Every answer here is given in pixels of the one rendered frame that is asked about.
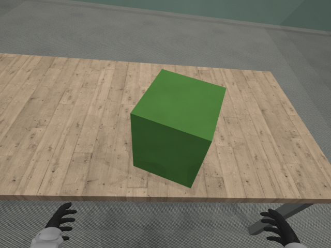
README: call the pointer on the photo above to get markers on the robot left forearm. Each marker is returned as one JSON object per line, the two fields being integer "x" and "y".
{"x": 50, "y": 237}

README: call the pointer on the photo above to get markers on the right robot hand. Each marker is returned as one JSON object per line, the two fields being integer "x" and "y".
{"x": 286, "y": 233}

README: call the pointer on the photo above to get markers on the table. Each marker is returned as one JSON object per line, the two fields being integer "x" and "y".
{"x": 65, "y": 135}

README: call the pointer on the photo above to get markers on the carton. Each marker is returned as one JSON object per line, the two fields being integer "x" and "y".
{"x": 173, "y": 124}

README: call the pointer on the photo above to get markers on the left robot hand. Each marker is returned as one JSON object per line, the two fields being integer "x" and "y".
{"x": 56, "y": 220}

